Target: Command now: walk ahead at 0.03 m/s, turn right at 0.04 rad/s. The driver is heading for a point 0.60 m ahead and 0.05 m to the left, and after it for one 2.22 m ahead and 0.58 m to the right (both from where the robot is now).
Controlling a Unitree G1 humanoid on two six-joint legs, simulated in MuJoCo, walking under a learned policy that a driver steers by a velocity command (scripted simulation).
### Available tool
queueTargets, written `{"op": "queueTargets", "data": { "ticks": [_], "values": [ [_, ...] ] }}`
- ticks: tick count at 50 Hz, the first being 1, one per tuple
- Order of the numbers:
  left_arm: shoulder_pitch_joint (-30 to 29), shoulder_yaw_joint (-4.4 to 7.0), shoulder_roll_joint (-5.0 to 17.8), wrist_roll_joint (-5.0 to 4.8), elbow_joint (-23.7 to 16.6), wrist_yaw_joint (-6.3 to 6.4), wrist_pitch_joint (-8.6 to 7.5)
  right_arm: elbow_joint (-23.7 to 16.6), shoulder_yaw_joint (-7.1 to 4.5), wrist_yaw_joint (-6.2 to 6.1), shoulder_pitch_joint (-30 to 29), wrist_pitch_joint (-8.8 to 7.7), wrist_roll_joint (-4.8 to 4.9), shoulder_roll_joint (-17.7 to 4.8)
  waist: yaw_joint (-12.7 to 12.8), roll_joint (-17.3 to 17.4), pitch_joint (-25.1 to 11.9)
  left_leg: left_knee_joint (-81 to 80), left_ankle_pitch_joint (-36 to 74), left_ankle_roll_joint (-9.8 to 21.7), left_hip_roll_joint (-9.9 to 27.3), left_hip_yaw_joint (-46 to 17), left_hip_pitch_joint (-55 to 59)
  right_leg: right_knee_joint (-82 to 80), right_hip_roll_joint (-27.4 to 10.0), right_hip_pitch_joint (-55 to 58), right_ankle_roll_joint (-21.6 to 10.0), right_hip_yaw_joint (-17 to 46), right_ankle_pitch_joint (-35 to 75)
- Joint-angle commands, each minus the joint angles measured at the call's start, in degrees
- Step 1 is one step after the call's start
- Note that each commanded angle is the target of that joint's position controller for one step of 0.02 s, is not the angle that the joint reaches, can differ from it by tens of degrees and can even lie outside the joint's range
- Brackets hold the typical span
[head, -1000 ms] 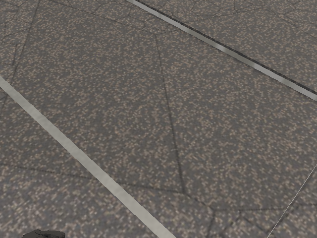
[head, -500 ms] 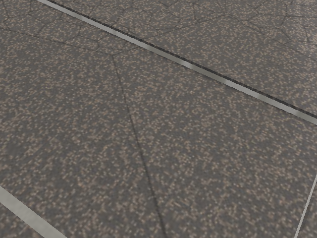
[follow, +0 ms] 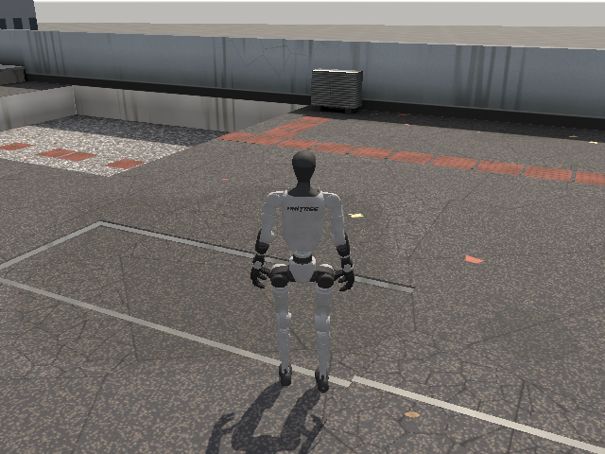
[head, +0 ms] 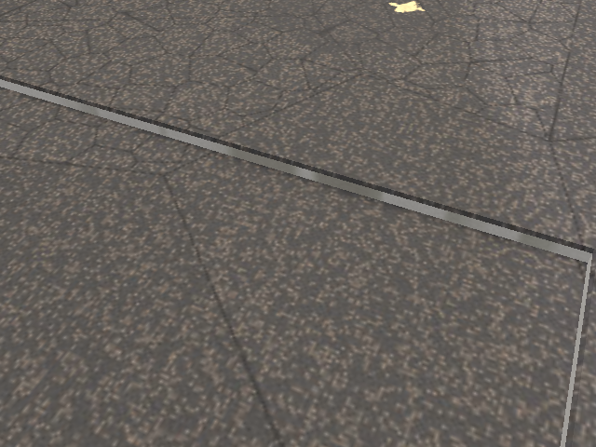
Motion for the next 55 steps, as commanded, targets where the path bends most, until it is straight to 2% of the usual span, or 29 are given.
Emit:
{"op": "queueTargets", "data": {
  "ticks": [1,5,18,19,21,22,24,26,27,28,29,30,31,32,33,34,36,38,40,41,42,44,47,55],
  "values": [
    [1.45,1.38,6.48,-0.45,0.05,0.59,-1.26,0.02,-1.68,-0.28,1.97,-0.90,-0.07,-6.28,0.42,-3.87,1.47,-4.00,2.44,0.22,6.13,-7.58,3.60,-7.67,-6.12,-3.49,-2.01,6.69,3.55],
    [1.98,1.31,6.00,-0.37,2.40,0.76,-1.25,2.77,-1.59,-0.67,1.35,-0.73,0.10,-5.28,0.82,-1.33,1.63,-4.96,2.17,-0.12,5.96,-7.51,3.87,-7.28,-6.25,-2.31,-2.47,6.27,5.20],
    [3.95,0.51,4.29,-0.35,9.12,1.33,-1.23,9.99,-1.16,-1.53,2.00,-0.08,0.11,-4.26,0.62,-0.84,2.10,-4.93,3.70,0.24,6.43,-7.66,6.01,-7.87,-5.99,-1.92,-2.32,5.32,7.09],
    [4.94,0.48,4.16,-0.26,9.73,1.33,-1.19,10.51,-1.13,-1.51,2.46,0.00,0.09,-4.15,0.70,-0.92,1.02,-4.89,-1.28,0.40,5.79,-7.32,6.31,-8.22,-5.41,-1.63,-2.57,5.05,1.93],
    [6.01,1.23,5.69,0.02,10.01,1.24,-0.75,10.54,-1.80,-1.35,2.42,0.51,-0.06,-5.43,0.93,-1.76,2.78,-2.09,-18.02,1.79,3.34,-6.10,3.14,-7.27,-3.82,-4.30,-4.50,5.23,-15.45],
    [6.20,1.52,6.08,0.21,9.72,1.07,-0.49,10.20,-1.94,-1.12,2.01,0.75,-0.26,-5.46,1.13,-2.18,5.46,-1.32,-24.73,2.50,2.92,-6.44,-0.34,-7.88,-4.14,-6.54,-5.67,6.67,-23.34],
    [8.80,1.85,6.05,0.07,9.89,0.92,-0.62,9.03,-1.64,-0.63,0.20,0.45,-0.41,-3.58,2.55,-4.44,9.58,2.90,-26.11,2.76,1.77,-5.87,-7.14,-10.72,-7.21,-6.30,-8.23,12.50,-30.08],
    [10.38,2.36,6.63,0.10,10.78,1.34,-1.18,8.25,-0.87,-0.56,-1.49,-0.72,-1.17,-0.17,3.10,-8.42,9.73,10.64,-11.12,1.50,-0.51,-0.78,-10.80,-14.60,-13.41,-0.98,-10.55,19.64,-20.13],
    [9.40,2.36,6.42,0.19,10.56,1.40,-1.45,8.37,-0.96,-0.67,-0.72,-1.28,-1.24,-0.55,2.34,-7.47,8.42,11.21,-9.69,1.69,0.22,-1.06,-9.74,-13.44,-14.38,-0.43,-10.83,19.18,-11.01],
    [7.87,2.22,6.49,0.23,10.52,1.40,-1.86,8.81,-0.91,-0.84,2.07,-1.87,-1.06,-0.33,0.31,-8.21,7.18,8.18,-9.13,2.36,1.08,-1.62,-4.87,-10.02,-14.64,-2.67,-10.67,17.53,-0.31],
    [6.05,1.70,4.60,0.31,10.36,1.26,-2.24,9.90,-0.92,-1.14,4.93,-2.39,-0.65,-0.61,-1.56,-6.76,6.07,3.05,-6.01,2.71,1.55,-2.68,2.05,-6.36,-12.33,-5.33,-8.53,13.51,7.40],
    [5.33,1.43,3.16,0.23,10.03,1.09,-2.51,10.84,-1.33,-1.53,7.13,-2.89,-0.57,-2.40,-1.76,-3.68,5.42,0.00,-0.46,2.90,3.98,-7.08,7.37,-1.96,-8.25,-8.12,-5.58,8.53,9.55],
    [6.11,1.21,1.50,-0.08,9.42,1.08,-2.52,11.53,-2.33,-1.68,7.73,-2.84,0.11,-6.46,-0.12,3.87,5.41,-1.24,7.70,4.58,8.08,-12.97,9.42,3.27,-1.58,-10.17,-3.19,1.56,4.52],
    [7.78,0.96,1.03,0.08,10.35,1.46,-2.18,12.32,-2.18,-1.79,10.79,-2.66,0.00,-6.24,-1.02,6.73,2.61,-2.84,18.01,7.64,13.74,-18.55,13.09,7.48,-0.63,-10.62,-1.74,-0.25,-2.63],
    [8.52,1.01,1.17,-0.38,11.06,1.80,-1.74,12.61,-1.32,-1.97,11.39,-2.56,-0.30,-3.67,-0.93,6.62,1.97,-3.10,28.06,9.59,16.80,-20.21,13.69,10.54,-0.60,-10.17,-1.25,-1.06,-7.84],
    [8.07,1.03,1.09,-0.71,11.26,1.93,-1.35,12.24,-0.68,-2.24,10.06,-2.51,-0.67,-2.39,-0.36,5.93,1.67,-3.04,33.64,10.33,17.51,-19.54,13.09,12.43,-1.01,-9.55,-1.05,-0.95,-11.83],
    [7.33,0.77,-0.03,-0.66,11.44,1.76,-0.97,11.67,0.00,-2.87,6.88,-2.49,-0.84,-2.08,1.22,4.89,1.13,-2.49,37.90,9.04,15.68,-15.53,11.79,9.64,-2.22,-6.92,-0.86,-0.66,-10.72],
    [9.39,0.25,-1.11,-0.89,12.75,1.79,-0.77,11.45,0.27,-3.13,3.78,-1.95,-0.29,-2.23,3.61,4.61,0.47,-1.69,34.43,5.46,11.79,-10.44,7.93,0.19,-2.73,1.05,-0.63,-1.01,1.41],
    [9.10,0.46,1.56,-0.14,13.03,1.75,-0.66,11.20,-0.17,-2.95,3.76,-1.54,0.43,-3.09,2.62,2.28,0.88,-2.13,18.79,2.43,7.52,-7.73,4.65,-2.93,-5.33,5.47,-0.78,1.91,15.32],
    [7.70,0.72,2.93,-0.20,13.09,1.74,-0.55,11.60,-0.27,-2.86,5.20,-1.45,0.67,-2.13,1.34,-1.36,2.95,-2.87,15.90,1.89,5.80,-6.70,4.78,-1.36,-6.08,4.28,-1.11,2.42,19.88],
    [6.62,0.62,2.21,-0.36,13.02,1.82,-0.47,12.50,-0.18,-2.96,6.66,-1.40,0.60,-1.42,1.14,-2.46,3.33,-3.00,16.74,1.64,5.78,-6.74,5.26,-1.10,-6.35,4.58,-1.17,2.33,21.29],
    [6.50,0.43,1.17,-0.48,13.25,2.14,-0.44,13.15,-0.32,-3.18,6.90,-1.35,0.50,-1.31,1.64,-2.30,2.49,-2.30,20.81,1.50,6.25,-6.90,7.76,-1.92,-6.52,4.63,-1.03,2.26,22.09],
    [6.23,0.52,1.27,-0.61,13.86,2.45,-0.61,13.33,-0.43,-3.08,6.37,-1.24,0.38,-0.93,1.45,-1.60,1.28,-2.27,22.09,1.48,6.70,-6.91,9.39,-2.90,-6.65,5.34,-1.27,2.19,22.30],
    [4.83,0.59,0.91,-0.41,14.53,2.45,-0.54,14.30,-0.50,-3.23,5.44,-0.69,0.21,-0.52,1.19,-0.74,2.28,-3.82,17.12,1.24,6.58,-6.76,9.27,-4.85,-6.93,4.79,-1.49,2.37,20.15]
  ]
}}
Velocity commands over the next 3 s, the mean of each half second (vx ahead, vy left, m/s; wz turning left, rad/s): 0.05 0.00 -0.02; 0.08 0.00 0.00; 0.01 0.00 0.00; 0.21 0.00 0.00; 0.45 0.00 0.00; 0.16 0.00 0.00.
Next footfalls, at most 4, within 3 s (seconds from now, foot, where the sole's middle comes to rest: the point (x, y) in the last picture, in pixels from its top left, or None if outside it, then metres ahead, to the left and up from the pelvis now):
1.96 right None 0.18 -0.13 -0.78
2.42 left None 0.53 0.02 -0.78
2.88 right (374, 401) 0.64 -0.15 -0.78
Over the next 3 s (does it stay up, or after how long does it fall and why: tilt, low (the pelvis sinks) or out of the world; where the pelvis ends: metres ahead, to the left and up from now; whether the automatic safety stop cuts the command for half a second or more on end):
stays up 0.55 -0.06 -0.01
